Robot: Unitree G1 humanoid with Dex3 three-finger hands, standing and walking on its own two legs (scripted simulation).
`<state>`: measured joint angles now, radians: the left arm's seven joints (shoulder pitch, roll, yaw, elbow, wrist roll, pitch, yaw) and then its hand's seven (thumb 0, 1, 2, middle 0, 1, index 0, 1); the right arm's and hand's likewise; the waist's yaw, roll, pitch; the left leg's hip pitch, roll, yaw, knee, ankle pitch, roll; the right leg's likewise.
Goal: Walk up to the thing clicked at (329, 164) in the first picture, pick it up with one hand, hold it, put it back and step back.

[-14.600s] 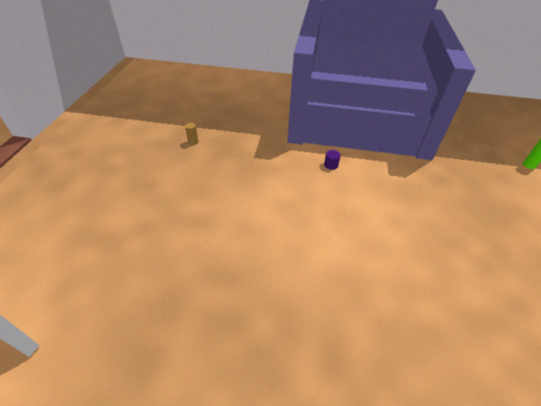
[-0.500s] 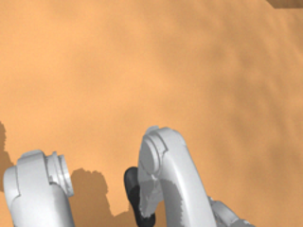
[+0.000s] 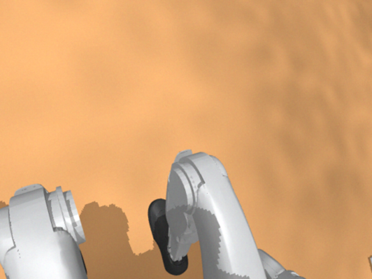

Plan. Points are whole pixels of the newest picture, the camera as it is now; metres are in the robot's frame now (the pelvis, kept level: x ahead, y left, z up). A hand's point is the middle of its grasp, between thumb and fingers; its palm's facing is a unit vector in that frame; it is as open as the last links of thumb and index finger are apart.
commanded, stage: close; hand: left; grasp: from above
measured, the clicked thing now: out of the picture +0.39 +0.38 -0.25
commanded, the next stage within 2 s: settle in 1.36 s
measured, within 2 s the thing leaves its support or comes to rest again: leaves its support in 1.84 s
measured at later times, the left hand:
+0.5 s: hand out of the picture +0.38 +0.38 -0.23, palm faces -0.44 -0.19 -0.88, open 12.6 cm
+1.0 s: hand out of the picture +0.38 +0.38 -0.22, palm faces -0.43 -0.17 -0.89, open 11.3 cm
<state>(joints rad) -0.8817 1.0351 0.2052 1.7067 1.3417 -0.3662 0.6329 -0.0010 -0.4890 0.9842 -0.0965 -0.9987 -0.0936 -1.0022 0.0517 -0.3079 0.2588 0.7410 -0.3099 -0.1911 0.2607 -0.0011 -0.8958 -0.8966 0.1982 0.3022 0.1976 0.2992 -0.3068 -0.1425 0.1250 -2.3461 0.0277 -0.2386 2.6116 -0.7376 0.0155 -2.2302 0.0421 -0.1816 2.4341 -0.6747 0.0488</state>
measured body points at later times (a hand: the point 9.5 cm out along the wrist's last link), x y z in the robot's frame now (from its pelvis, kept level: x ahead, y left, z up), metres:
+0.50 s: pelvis +0.00 +0.00 +0.00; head +0.23 +0.14 +0.35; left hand +0.40 +0.39 -0.18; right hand +0.09 -0.26 -0.06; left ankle +0.06 +0.12 -0.25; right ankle +0.11 -0.12 -0.25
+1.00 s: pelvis -0.01 +0.00 +0.00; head +0.23 +0.14 +0.35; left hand +0.40 +0.39 -0.17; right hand +0.09 -0.25 -0.06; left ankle +0.06 +0.12 -0.25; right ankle +0.11 -0.12 -0.25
